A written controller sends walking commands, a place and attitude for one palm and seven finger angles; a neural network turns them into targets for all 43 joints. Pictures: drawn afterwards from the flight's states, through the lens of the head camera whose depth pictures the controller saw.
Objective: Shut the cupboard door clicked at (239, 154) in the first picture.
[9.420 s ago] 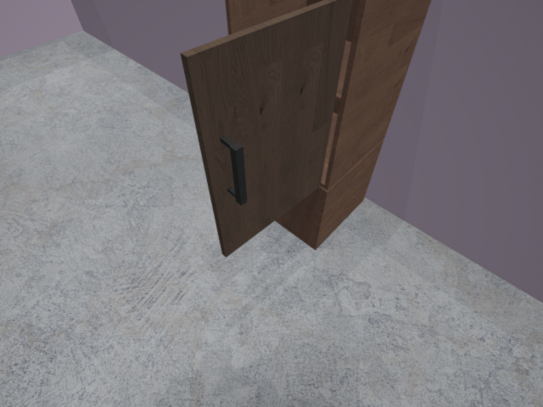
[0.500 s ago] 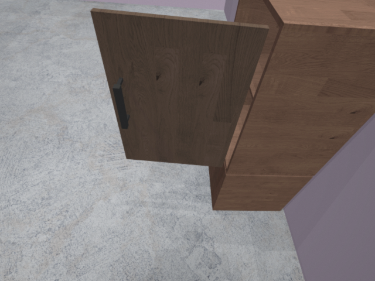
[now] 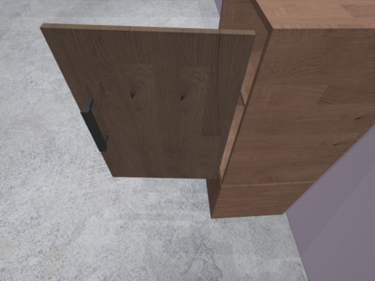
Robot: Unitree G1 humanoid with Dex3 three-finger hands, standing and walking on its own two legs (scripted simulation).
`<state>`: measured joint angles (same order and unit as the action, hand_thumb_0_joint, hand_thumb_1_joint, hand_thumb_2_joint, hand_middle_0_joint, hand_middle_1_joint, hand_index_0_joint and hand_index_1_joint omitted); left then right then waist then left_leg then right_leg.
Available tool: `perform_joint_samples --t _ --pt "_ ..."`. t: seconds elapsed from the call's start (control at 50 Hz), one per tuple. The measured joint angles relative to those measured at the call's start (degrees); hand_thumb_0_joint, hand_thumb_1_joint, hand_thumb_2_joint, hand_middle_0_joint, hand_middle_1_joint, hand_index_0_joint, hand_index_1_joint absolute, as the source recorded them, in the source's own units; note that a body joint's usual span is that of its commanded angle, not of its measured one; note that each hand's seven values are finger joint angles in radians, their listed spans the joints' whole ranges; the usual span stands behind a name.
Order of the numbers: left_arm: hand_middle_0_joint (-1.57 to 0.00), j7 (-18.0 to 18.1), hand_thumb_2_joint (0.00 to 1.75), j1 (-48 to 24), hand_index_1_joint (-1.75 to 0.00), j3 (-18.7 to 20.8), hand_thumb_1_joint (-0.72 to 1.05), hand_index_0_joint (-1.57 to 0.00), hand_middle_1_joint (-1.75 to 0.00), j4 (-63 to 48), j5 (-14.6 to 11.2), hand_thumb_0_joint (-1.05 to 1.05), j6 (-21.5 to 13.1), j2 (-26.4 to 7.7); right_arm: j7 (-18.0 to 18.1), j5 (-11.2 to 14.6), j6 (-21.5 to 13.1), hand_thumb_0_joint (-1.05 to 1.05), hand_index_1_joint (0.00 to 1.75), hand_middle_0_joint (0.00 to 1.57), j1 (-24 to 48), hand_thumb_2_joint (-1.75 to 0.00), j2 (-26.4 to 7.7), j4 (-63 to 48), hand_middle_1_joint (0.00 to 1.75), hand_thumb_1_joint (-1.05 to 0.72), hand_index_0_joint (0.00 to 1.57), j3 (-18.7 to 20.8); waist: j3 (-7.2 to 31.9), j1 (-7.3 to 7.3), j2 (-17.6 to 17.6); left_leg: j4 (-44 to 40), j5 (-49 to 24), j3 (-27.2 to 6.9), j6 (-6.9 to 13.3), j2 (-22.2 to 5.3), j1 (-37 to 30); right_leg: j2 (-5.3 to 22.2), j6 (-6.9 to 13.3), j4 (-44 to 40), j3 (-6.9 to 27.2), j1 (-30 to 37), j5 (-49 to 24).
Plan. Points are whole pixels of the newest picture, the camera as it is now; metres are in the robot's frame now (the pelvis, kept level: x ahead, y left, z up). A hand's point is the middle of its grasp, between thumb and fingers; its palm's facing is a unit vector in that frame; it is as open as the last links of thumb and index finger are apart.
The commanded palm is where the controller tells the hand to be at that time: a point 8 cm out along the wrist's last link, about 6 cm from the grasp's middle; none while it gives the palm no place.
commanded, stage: come to a stop and stand still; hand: left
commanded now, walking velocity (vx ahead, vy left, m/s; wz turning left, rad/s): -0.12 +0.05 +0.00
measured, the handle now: (97, 126) +0.49 +0.26 +0.00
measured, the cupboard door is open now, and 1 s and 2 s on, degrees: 86 86 86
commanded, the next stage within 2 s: look again from close up in 0.84 s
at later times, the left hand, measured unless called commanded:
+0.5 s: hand out of the picture -0.04 +0.19 -0.17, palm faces +0.02 -0.98 -0.21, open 7.4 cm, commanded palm none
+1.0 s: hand out of the picture -0.05 +0.17 -0.17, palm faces -0.01 -0.98 -0.19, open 7.3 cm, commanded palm none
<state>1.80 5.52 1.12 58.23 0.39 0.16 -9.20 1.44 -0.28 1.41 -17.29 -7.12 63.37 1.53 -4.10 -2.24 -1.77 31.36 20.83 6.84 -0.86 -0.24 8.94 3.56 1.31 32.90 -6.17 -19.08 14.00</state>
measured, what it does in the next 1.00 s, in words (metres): steps on the spot: right foot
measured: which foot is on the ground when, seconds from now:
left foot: down 0.00-1.00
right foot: down 0.00-0.12, up 0.14-0.30, down 0.32-1.00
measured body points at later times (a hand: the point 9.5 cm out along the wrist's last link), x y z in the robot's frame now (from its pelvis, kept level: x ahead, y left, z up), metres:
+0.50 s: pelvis -0.04 +0.01 +0.01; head -0.02 +0.01 +0.46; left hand -0.04 +0.24 -0.15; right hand +0.01 -0.22 -0.15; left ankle -0.07 +0.10 -0.73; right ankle -0.06 -0.11 -0.73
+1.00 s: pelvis -0.06 +0.00 +0.01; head -0.03 +0.01 +0.46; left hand -0.05 +0.22 -0.15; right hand -0.09 -0.21 -0.15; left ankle -0.07 +0.10 -0.73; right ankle -0.06 -0.11 -0.73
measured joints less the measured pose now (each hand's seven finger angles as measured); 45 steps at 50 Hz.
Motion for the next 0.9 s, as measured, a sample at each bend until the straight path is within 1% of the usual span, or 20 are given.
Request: perform_joint_samples --t 0.04,0.06,0.08,0.1,0.12,0.14,0.16,0.2,0.24,0.28,0.3,0.32,0.34,0.36,0.38,0.42,0.46,0.58,0.64,0.9 --pt "-0.20 0.13 0.89 0.44 -0.30 0.25 0.91 -0.20 -0.30 0.02 0.14 0.01 0.33 0.01 0.00 0.00 0.33 0.00 0.30 0.20 0.99 -0.90 -0.49 -0.85 0.29 -0.91 0.20 0.42 -0.14 0.52 -0.39 0.81 0.30 -0.05 -0.25 0.06 0.44 0.18 -0.20 0.09 -0.10 -0.10 -0.20" --pt "-0.20 0.16 0.89 0.77 -0.30 0.40 0.91 -0.20 -0.30 0.10 0.19 0.01 0.56 -0.07 -0.01 -0.01 0.46 0.00 0.30 0.20 1.53 -0.90 -0.78 -1.27 0.29 -0.91 0.20 0.62 -0.10 0.75 -0.56 0.45 0.72 -0.05 -0.04 0.15 0.31 0.24 -0.36 0.18 -0.10 -0.25 -0.34" --pt "-0.20 0.16 0.89 1.17 -0.30 0.54 0.91 -0.20 -0.30 0.21 0.23 0.01 0.86 -0.21 -0.04 -0.06 0.54 0.00 0.30 0.20 2.03 -0.90 -1.07 -1.72 0.29 -0.91 0.20 0.80 0.05 0.95 -0.72 -0.43 1.26 0.00 0.77 0.27 0.00 0.27 -0.57 0.26 -0.10 -0.49 -0.50" --pt "-0.20 0.13 0.89 1.57 -0.30 0.72 0.91 -0.21 -0.30 0.41 0.27 0.01 1.22 -0.48 -0.02 -0.23 0.56 0.00 0.30 0.20 2.55 -0.90 -1.21 -2.07 0.29 -0.91 0.20 0.96 0.17 1.20 -1.11 -0.96 1.29 0.17 2.27 0.53 -0.11 0.41 -0.80 0.26 0.05 -0.65 -0.74" --pt "-0.20 0.07 0.89 2.09 -0.30 0.91 0.91 -0.20 -0.30 0.56 0.25 0.01 1.70 -0.78 0.00 -0.48 0.56 0.00 0.30 0.20 2.87 -0.90 -1.30 -2.53 0.29 -0.91 0.20 1.03 0.37 1.51 -1.48 -1.09 0.92 0.37 3.18 0.70 -0.06 0.51 -1.04 0.05 0.25 -0.68 -1.05" --pt "-0.20 0.04 0.89 2.68 -0.30 1.09 0.91 -0.20 -0.30 0.65 0.24 0.01 2.23 -1.07 0.06 -0.75 0.53 0.00 0.30 0.20 3.09 -0.90 -1.36 -3.02 0.29 -0.91 0.20 1.02 0.56 1.86 -1.71 -1.18 0.59 0.59 3.57 0.75 -0.05 0.43 -1.07 0.66 0.62 -0.94 0.09" --pt "-0.20 0.04 0.89 3.27 -0.30 1.29 0.91 -0.20 -0.30 0.76 0.31 0.01 2.74 -1.37 0.20 -1.00 0.38 0.00 0.30 0.20 3.30 -0.90 -1.37 -3.39 0.29 -0.91 0.20 0.96 0.71 2.13 -1.91 -1.39 0.29 0.78 3.71 0.81 -0.12 0.16 -1.01 2.76 1.47 -1.36 2.85" --pt "-0.20 0.07 0.89 4.47 -0.30 1.65 0.91 -0.20 -0.30 1.09 0.45 0.01 3.54 -1.89 0.55 -1.31 0.04 0.00 0.30 0.20 3.61 -0.90 -1.30 -3.95 0.29 -0.91 0.20 0.68 1.09 2.51 -2.03 -2.02 -0.28 0.92 3.84 0.95 -0.16 -0.73 -0.80 9.02 3.61 -2.28 8.04" --pt "-0.20 0.06 0.89 5.49 -0.30 1.84 0.91 -0.20 -0.30 1.49 0.50 0.01 3.79 -2.14 0.77 -1.47 -0.27 0.00 0.30 0.20 3.97 -0.90 -1.27 -4.24 0.29 -0.91 0.20 0.38 1.17 2.83 -1.63 -2.48 -0.82 0.72 3.94 0.99 -0.06 -1.48 -0.63 12.86 4.82 -1.81 10.32" --pt "-0.20 -0.02 0.89 6.46 -0.30 1.75 0.91 -0.20 -0.30 1.79 0.43 0.01 3.56 -2.17 0.76 -1.48 -0.53 0.00 0.30 0.20 4.57 -0.90 -1.34 -4.16 0.29 -0.91 0.20 0.12 0.98 3.24 -0.93 -2.74 -1.23 0.54 3.91 0.99 0.00 -1.69 -0.69 10.97 4.96 0.67 9.88" --pt "-0.20 -0.09 0.89 7.02 -0.30 1.62 0.91 -0.20 -0.30 1.87 0.41 0.01 3.26 -2.18 0.70 -1.36 -0.64 0.00 0.30 0.20 4.90 -0.90 -1.36 -4.08 0.29 -0.91 0.20 0.01 0.88 3.52 -0.67 -2.67 -1.31 0.62 3.81 1.03 0.06 -1.64 -0.70 7.99 4.94 2.46 7.92" --pt "-0.20 -0.14 0.89 7.70 -0.30 1.46 0.91 -0.20 -0.30 1.91 0.38 0.01 2.83 -2.28 0.68 -1.17 -0.74 0.00 0.30 0.20 5.21 -0.90 -1.34 -4.02 0.29 -0.91 0.20 -0.03 0.86 3.76 -0.66 -2.35 -1.22 0.84 3.65 1.22 0.25 -1.52 -0.64 4.02 5.28 4.45 3.68" --pt "-0.20 -0.09 0.89 8.32 -0.30 1.32 0.91 -0.20 -0.30 2.17 0.39 0.01 2.28 -2.27 0.63 -0.89 -0.80 0.00 0.30 0.20 5.64 -0.90 -1.42 -3.91 0.29 -0.91 0.20 0.00 0.88 3.99 -0.52 -1.75 -0.98 1.13 3.44 1.25 0.61 -1.51 -0.98 1.02 5.66 5.90 3.16" --pt "-0.20 0.00 0.89 8.79 -0.30 1.10 0.91 -0.20 -0.30 2.67 0.37 0.01 1.84 -2.02 0.54 -0.58 -0.71 0.00 0.30 0.20 6.23 -0.90 -1.64 -3.77 0.29 -0.92 0.20 0.10 0.81 4.00 0.10 -1.40 -0.81 1.30 3.21 0.88 0.79 -1.86 -1.24 -0.36 5.80 6.53 4.31" --pt "-0.20 -0.02 0.89 9.16 -0.30 0.74 0.91 -0.20 -0.30 3.24 0.31 0.01 1.61 -1.73 0.41 -0.33 -0.62 0.00 0.30 0.20 6.69 -0.90 -1.87 -3.74 0.29 -0.92 0.20 0.19 0.79 3.64 0.79 -1.74 -1.06 1.24 3.09 0.58 0.70 -2.17 -1.37 -1.09 5.71 6.83 4.85" --pt "-0.20 -0.14 0.89 9.68 -0.30 0.12 0.91 -0.20 -0.30 4.06 0.29 0.01 1.41 -1.24 0.20 -0.24 -0.72 0.00 0.30 0.20 7.09 -0.90 -2.10 -3.69 0.29 -0.92 0.20 0.30 0.89 2.89 1.52 -3.49 -2.33 1.01 3.01 0.48 0.21 -2.36 -1.43 -2.56 5.45 7.28 4.34" --pt "-0.20 -0.10 0.89 9.90 -0.30 -0.29 0.91 -0.20 -0.30 4.47 0.22 0.01 1.08 -0.87 0.10 -0.27 -1.06 0.00 0.30 0.20 7.07 -0.90 -2.21 -3.35 0.29 -0.92 0.20 0.21 0.96 2.56 1.71 -5.00 -3.47 0.94 2.81 0.40 -0.27 -2.53 -1.31 -4.01 5.35 7.75 3.17" --pt "-0.20 -0.15 0.89 9.32 -0.30 -1.04 0.91 -0.20 -0.30 4.98 0.03 0.01 0.49 0.02 -0.22 -0.41 -1.21 0.00 0.30 0.20 5.34 -0.90 -2.26 -0.71 0.29 -0.92 0.20 -0.41 1.70 2.46 1.04 -7.77 -5.55 0.82 2.48 -0.06 -1.68 -3.17 -0.91 -7.37 5.17 9.41 0.72" --pt "-0.20 0.11 0.89 8.92 -0.30 -0.99 0.93 -0.20 -0.30 5.40 0.16 0.02 0.59 -0.26 -0.29 -0.53 -1.13 0.00 0.30 0.20 3.97 -0.90 -1.96 0.62 0.29 -0.92 0.20 -0.71 2.00 2.31 0.55 -8.64 -6.26 0.76 2.33 -0.26 -2.11 -3.42 -0.72 -8.46 5.09 9.95 -0.08" --pt "-0.20 -0.06 0.89 9.10 -0.30 -1.00 0.92 -0.20 -0.30 6.08 -0.11 0.01 0.23 -0.13 -0.15 -0.70 -1.15 0.00 0.30 0.20 -1.18 -0.90 -0.34 3.58 0.29 -0.91 0.20 -1.35 1.46 1.52 0.60 -10.42 -7.93 0.41 2.26 -0.13 -1.79 -3.39 -0.55 -10.12 4.72 9.73 -1.52"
